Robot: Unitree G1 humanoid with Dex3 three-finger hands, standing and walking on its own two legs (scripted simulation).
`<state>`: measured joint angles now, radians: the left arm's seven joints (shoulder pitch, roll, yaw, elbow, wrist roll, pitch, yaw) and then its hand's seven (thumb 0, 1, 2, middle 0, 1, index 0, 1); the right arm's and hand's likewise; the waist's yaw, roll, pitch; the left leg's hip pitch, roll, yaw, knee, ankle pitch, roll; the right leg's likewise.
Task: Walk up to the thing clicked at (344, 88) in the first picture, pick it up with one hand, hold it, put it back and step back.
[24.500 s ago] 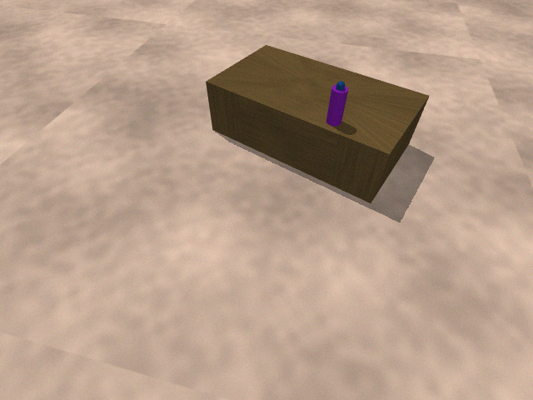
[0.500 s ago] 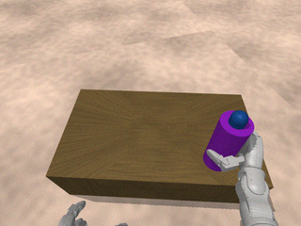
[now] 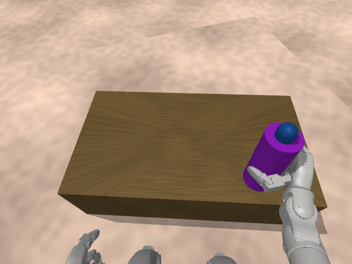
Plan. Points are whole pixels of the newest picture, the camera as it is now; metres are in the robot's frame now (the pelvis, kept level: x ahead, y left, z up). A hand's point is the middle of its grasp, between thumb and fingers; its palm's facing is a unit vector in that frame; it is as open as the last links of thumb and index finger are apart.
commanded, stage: crouch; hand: right
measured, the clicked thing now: (271, 156) +0.34 -0.18 +0.04
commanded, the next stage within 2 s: lower in 0.96 s
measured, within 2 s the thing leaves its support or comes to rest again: neither
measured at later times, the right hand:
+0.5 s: hand (256, 165) +0.41 -0.21 -0.13, palm faces +0.19 +0.98 -0.01, open 10.5 cm
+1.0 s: hand (253, 169) +0.43 -0.23 -0.20, palm faces +0.21 +0.98 -0.02, open 10.5 cm
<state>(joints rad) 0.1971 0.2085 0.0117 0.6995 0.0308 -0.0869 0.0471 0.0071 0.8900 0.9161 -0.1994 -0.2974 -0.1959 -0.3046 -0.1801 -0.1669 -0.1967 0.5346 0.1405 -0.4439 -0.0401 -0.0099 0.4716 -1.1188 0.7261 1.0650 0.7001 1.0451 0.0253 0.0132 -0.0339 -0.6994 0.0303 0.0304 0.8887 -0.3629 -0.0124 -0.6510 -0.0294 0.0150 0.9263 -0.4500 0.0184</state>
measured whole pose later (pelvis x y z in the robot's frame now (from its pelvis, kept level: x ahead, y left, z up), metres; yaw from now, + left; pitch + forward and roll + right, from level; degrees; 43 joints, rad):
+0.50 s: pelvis -0.03 -0.01 -0.13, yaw +0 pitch +29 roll +2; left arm 0.19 0.26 0.02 0.73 0.05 -0.07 0.01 0.01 0.89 0.91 -0.21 -0.30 -0.20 -0.31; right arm -0.55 -0.30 -0.38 0.87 0.15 -0.59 0.11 -0.01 0.47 -1.12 0.72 1.07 0.70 1.05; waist 0.08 0.00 -0.16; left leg -1.46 0.04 0.02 1.48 -0.53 -0.02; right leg -1.41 -0.02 0.03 1.55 -0.64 0.01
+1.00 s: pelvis -0.05 -0.01 -0.20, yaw +1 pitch +34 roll +2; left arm 0.16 0.28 0.02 0.70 0.06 -0.06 0.00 0.00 0.89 0.90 -0.21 -0.30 -0.21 -0.30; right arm -0.69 -0.37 -0.45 0.94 0.11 -0.55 0.12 -0.01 0.47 -1.12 0.72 1.07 0.70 1.04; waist 0.11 0.00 -0.17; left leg -1.73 0.05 0.02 1.70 -0.56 -0.02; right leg -1.69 -0.01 0.05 1.78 -0.68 0.01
